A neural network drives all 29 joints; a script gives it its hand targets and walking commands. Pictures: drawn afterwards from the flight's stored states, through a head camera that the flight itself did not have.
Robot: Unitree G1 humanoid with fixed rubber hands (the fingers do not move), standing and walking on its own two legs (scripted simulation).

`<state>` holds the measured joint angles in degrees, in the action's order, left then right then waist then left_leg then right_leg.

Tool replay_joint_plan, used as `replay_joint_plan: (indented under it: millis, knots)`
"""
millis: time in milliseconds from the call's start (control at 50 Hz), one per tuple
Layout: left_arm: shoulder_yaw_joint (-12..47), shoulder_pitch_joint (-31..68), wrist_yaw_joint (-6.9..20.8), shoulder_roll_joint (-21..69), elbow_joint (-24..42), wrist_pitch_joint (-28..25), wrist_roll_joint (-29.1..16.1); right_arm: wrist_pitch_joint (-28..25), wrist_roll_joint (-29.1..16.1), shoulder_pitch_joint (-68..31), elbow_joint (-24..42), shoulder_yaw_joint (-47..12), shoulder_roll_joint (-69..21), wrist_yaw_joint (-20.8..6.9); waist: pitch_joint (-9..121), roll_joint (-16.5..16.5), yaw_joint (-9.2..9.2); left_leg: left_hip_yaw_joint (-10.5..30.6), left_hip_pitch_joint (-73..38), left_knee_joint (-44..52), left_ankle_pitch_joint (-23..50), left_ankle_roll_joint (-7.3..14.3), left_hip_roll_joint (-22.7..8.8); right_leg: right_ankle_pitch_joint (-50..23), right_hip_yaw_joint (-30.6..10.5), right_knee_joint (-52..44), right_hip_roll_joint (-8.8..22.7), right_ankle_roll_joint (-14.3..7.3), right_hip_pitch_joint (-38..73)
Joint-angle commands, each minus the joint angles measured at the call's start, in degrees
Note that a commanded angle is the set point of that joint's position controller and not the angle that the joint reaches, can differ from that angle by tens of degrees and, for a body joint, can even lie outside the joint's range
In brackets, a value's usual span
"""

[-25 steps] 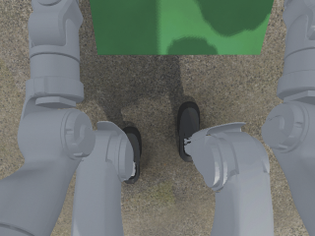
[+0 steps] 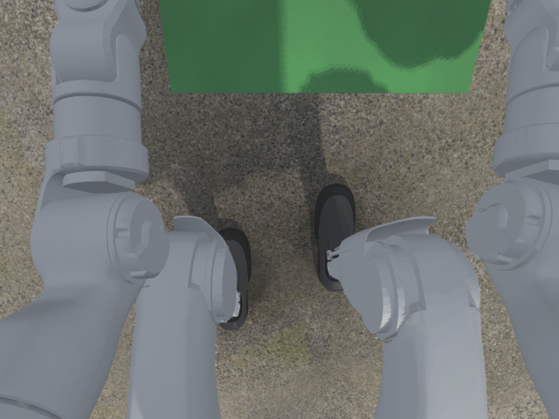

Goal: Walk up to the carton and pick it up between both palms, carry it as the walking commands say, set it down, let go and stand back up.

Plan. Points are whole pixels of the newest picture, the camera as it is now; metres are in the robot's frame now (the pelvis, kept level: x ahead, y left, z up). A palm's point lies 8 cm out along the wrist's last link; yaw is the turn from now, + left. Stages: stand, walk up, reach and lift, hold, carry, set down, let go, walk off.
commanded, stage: set down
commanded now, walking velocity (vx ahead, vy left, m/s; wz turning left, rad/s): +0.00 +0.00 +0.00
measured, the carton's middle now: out of the picture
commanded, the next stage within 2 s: none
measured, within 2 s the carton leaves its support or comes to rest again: rests again in 0.80 s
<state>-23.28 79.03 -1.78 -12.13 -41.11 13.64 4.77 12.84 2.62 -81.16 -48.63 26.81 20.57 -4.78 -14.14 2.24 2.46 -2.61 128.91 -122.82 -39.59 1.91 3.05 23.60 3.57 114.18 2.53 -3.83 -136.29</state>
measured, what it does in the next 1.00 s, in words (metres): stands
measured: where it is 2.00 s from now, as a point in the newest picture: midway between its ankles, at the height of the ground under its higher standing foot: (282, 275)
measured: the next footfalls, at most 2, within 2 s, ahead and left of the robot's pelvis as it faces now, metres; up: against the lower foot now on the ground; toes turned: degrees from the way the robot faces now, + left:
none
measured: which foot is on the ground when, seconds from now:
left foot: down 0.00-1.00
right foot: down 0.00-1.00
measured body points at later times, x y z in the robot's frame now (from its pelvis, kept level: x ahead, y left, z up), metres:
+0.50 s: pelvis +0.00 +0.00 +0.00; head +0.39 -0.02 +0.23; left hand +0.58 +0.14 -0.17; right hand +0.56 -0.25 -0.17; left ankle +0.07 +0.10 -0.36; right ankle +0.14 -0.10 -0.36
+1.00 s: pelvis +0.00 +0.00 -0.02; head +0.38 -0.01 +0.20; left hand +0.55 +0.14 -0.22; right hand +0.52 -0.28 -0.21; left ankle +0.07 +0.10 -0.36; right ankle +0.14 -0.10 -0.36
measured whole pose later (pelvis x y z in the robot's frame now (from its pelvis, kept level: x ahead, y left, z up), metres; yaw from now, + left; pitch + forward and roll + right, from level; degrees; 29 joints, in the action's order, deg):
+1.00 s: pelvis +0.00 +0.00 -0.02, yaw +0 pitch +42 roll -1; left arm -9.5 79.5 -7.0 -16.0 -51.8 6.3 -4.4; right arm 4.5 -9.1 -78.4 -59.8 16.6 27.7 1.3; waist -19.7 1.5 2.5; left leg -2.6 128.9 -126.8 -39.7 1.9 3.5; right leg 23.7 3.7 117.6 3.3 -3.3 -135.8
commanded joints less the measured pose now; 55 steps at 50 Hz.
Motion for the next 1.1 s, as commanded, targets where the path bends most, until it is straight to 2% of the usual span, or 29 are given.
replay_joint_plan:
  millis: [0,20,60,120,140,160,200,220,240,300,320,340,360,380,440,460,520,540,620,760,780,800,840,860,880,960,1000,1020,1080]
  knots:
    - [21.1,15.5,14.9,40.8,-12.6,3.2,-6.0,4.8,0.4,-5.7,-13.0,-17.1,-39.3,-12.4,44.2,1.9,6.57,2.4,-8.6,11.9,10.7,-2.1,3.0,-9.8,-6.1,0.4,-2.8,0.8,42.1]
    - [20.5,13.6,14.9,39.8,-13.7,3.3,-5.1,5.0,0.2,-6.1,-13.9,-17.7,-40.0,-12.4,42.8,1.1,4.81,2.1,-7.8,12.2,9.9,-2.0,3.2,-8.9,-6.5,-0.1,-2.8,1.1,43.4]
    - [20.8,14.0,14.8,39.9,-13.6,3.4,-5.8,5.2,0.4,-4.3,-14.9,-17.3,-39.5,-12.3,44.5,0.8,6.55,2.2,-8.3,11.3,9.8,-2.1,2.7,-9.9,-6.4,0.7,-2.7,1.1,43.9]
    - [20.7,14.3,14.6,40.1,-14.1,3.6,-5.4,5.1,0.8,-5.0,-14.3,-16.0,-38.7,-12.6,43.8,3.1,6.59,2.8,-10.6,12.1,10.6,-2.3,2.7,-8.6,-6.2,0.5,-2.5,0.9,41.3]
    - [20.3,14.8,14.5,38.9,-13.3,3.1,-4.7,5.1,0.5,-4.6,-15.9,-16.4,-39.3,-12.8,42.0,2.7,4.96,2.0,-8.5,11.7,9.4,-2.3,2.9,-7.7,-7.1,0.1,-2.6,0.8,41.2]
    - [20.3,14.3,14.4,38.8,-13.6,3.1,-5.1,4.5,0.6,-6.4,-13.8,-16.8,-37.7,-12.6,43.1,1.0,5.73,2.8,-9.3,11.7,10.4,-2.1,3.0,-8.9,-5.9,1.2,-2.7,1.1,41.7]
    - [20.6,14.2,14.3,39.7,-14.6,3.3,-5.1,4.8,0.8,-4.8,-16.0,-16.0,-37.8,-12.4,43.2,3.4,6.04,2.5,-8.5,11.9,9.6,-2.3,3.0,-9.0,-7.1,0.8,-2.7,0.7,43.0]
    - [19.6,13.2,14.4,39.0,-15.1,3.1,-4.7,4.6,0.8,-5.1,-14.7,-16.5,-38.2,-12.5,42.9,1.4,5.29,2.5,-8.4,11.7,10.3,-2.2,3.1,-8.8,-6.4,0.7,-2.7,1.2,42.7]
    - [20.5,14.6,14.4,39.0,-13.8,3.0,-5.3,4.6,0.8,-5.3,-14.9,-16.2,-36.8,-12.4,42.5,2.2,6.56,2.8,-8.1,11.3,9.9,-2.3,2.8,-9.1,-7.3,0.5,-2.5,0.8,42.7]
    - [19.3,13.7,14.1,38.1,-14.3,2.5,-4.9,4.5,1.2,-3.0,-16.5,-16.1,-37.6,-12.3,42.4,1.0,5.52,2.1,-7.2,10.7,10.7,-2.5,2.8,-9.8,-7.1,0.7,-2.7,1.1,43.2]
    - [19.9,13.9,14.1,37.7,-15.1,2.7,-4.7,4.6,1.5,-2.9,-17.4,-15.6,-37.6,-12.6,40.6,1.5,6.36,2.7,-7.4,11.1,10.0,-2.4,2.4,-9.7,-6.7,1.2,-2.3,0.9,42.0]
    - [20.4,13.4,14.1,37.8,-15.4,2.9,-4.7,4.3,0.9,-3.4,-16.1,-16.0,-36.0,-12.3,43.2,3.5,5.9,2.6,-8.9,10.4,11.3,-2.7,2.5,-10.3,-7.5,1.5,-2.2,0.9,42.7]
    - [19.8,12.6,14.1,37.3,-14.9,2.4,-4.4,3.9,0.6,-4.4,-14.6,-16.6,-37.9,-12.3,42.6,2.5,3.98,2.6,-8.9,11.0,12.5,-2.3,2.9,-10.7,-6.9,1.5,-2.5,1.1,41.7]
    - [20.1,12.8,13.9,37.9,-14.5,2.2,-5.0,4.0,1.0,-3.5,-15.6,-16.0,-36.8,-12.3,43.2,2.4,5.96,2.5,-9.2,10.5,11.6,-2.5,2.7,-9.8,-6.9,1.5,-2.6,0.9,42.5]
    - [20.8,14.2,13.3,35.3,-12.9,1.7,-5.6,3.5,0.9,-4.3,-15.6,-15.8,-34.1,-11.8,44.8,1.1,6.45,3.0,-9.0,11.1,11.4,-2.6,2.7,-11.1,-6.2,2.0,-2.3,1.2,43.4]
    - [20.7,11.7,12.9,35.6,-16.0,2.0,-4.8,3.4,1.2,-2.4,-16.9,-15.1,-33.9,-11.8,43.3,3.1,6.04,2.8,-10.1,11.3,12.7,-2.9,2.7,-11.2,-5.9,2.0,-2.3,1.3,41.7]
    - [20.0,11.3,11.9,31.6,-14.2,0.8,-4.5,2.0,1.1,-3.0,-15.4,-14.8,-30.1,-10.5,44.0,2.0,5.47,2.8,-9.9,10.9,13.2,-2.9,2.5,-12.4,-6.0,2.0,-2.2,1.3,42.7]
    - [19.7,10.5,11.5,31.3,-14.6,0.9,-4.9,2.0,1.4,-2.5,-15.9,-14.3,-27.4,-10.0,44.8,2.2,6.74,3.0,-10.4,10.6,13.2,-3.2,2.5,-12.1,-6.1,1.9,-2.1,1.3,43.8]
    - [19.0,9.3,8.3,21.7,-15.5,-1.0,-5.3,-0.8,0.4,-2.3,-15.7,-13.2,-18.6,-6.9,48.3,2.6,5.42,2.9,-13.2,10.2,14.3,-3.7,1.8,-13.5,-6.0,2.9,-1.6,1.9,45.0]
    - [16.0,7.0,-1.2,-5.0,-14.3,-7.0,-11.1,-9.5,-4.9,-6.2,-9.1,-10.8,12.9,4.3,56.0,-0.6,6.11,2.8,-12.9,8.5,19.0,-4.1,1.3,-23.1,-6.3,4.0,-1.4,2.4,53.4]
    - [16.1,7.3,-2.2,-7.5,-13.6,-7.5,-12.0,-10.1,-6.5,-8.5,-7.7,-11.4,14.0,5.5,57.8,-1.6,4.19,3.0,-11.8,8.3,19.0,-3.8,1.3,-24.8,-6.8,5.0,-1.2,2.4,55.8]
    - [15.8,8.5,-2.9,-9.5,-13.2,-7.7,-12.6,-10.6,-7.0,-8.9,-7.3,-10.0,16.9,6.4,59.4,-0.8,5.39,3.0,-11.5,7.8,20.1,-3.9,0.7,-26.8,-7.2,5.5,-1.0,2.2,56.7]
    - [17.0,10.3,-4.0,-10.8,-13.3,-8.3,-14.4,-10.9,-9.6,-9.7,-8.6,-12.7,15.2,6.6,59.5,-2.1,3.79,3.5,-13.2,8.0,21.4,-3.3,0.4,-26.8,-7.0,6.3,-1.0,2.6,55.0]
    - [17.9,13.4,-4.5,-11.2,-7.7,-8.7,-15.4,-11.3,-12.2,-12.5,-5.9,-14.5,14.1,6.6,63.7,-3.4,2.87,4.1,-16.4,8.2,21.8,-2.6,0.3,-26.2,-6.8,6.6,-1.2,2.6,55.6]
    - [17.6,13.6,-5.0,-11.9,-8.2,-8.9,-15.3,-11.2,-13.1,-13.0,-5.1,-14.8,14.9,6.4,65.2,-1.6,2.4,3.5,-17.5,7.6,22.4,-2.7,0.3,-25.9,-7.0,6.8,-1.3,2.3,55.3]
    - [16.7,15.7,-6.1,-16.9,-8.1,-8.0,-15.7,-10.8,-14.4,-14.4,-8.1,-13.1,20.3,6.8,67.1,-0.6,3.3,4.5,-23.2,7.4,20.7,-2.4,-0.9,-21.5,-6.0,7.1,-0.4,2.4,51.1]
    - [15.7,14.9,-6.0,-17.7,-8.3,-7.9,-13.9,-10.5,-14.6,-10.9,-13.6,-13.8,17.6,6.2,60.5,-0.8,1.82,4.5,-19.0,7.9,19.3,-2.4,-1.1,-20.9,-6.2,7.0,-0.2,2.3,48.5]
    - [15.5,14.9,-6.1,-17.7,-8.0,-7.8,-13.8,-10.6,-13.4,-10.0,-13.2,-12.0,20.1,6.4,62.5,0.5,3.37,4.8,-22.5,7.2,20.2,-2.8,-1.4,-20.2,-5.9,7.0,-0.1,2.1,47.3]
    - [16.8,13.6,-5.8,-16.6,-10.7,-7.5,-14.1,-10.7,-14.3,-8.8,-17.5,-12.8,19.8,6.0,62.5,0.4,3.6,4.9,-23.7,6.9,19.5,-3.0,-1.7,-19.7,-5.2,7.4,0.0,2.2,46.9]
